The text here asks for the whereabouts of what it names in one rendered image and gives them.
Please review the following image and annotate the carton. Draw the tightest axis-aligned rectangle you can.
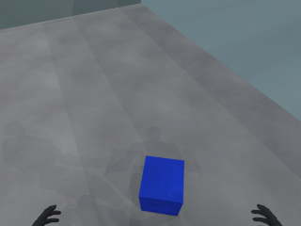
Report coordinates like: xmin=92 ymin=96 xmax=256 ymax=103
xmin=138 ymin=155 xmax=184 ymax=217

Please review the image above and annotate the right robot hand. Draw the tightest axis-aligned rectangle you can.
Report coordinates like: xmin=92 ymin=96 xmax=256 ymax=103
xmin=251 ymin=204 xmax=282 ymax=226

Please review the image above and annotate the left robot hand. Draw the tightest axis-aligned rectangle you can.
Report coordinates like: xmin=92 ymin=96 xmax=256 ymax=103
xmin=32 ymin=205 xmax=61 ymax=226

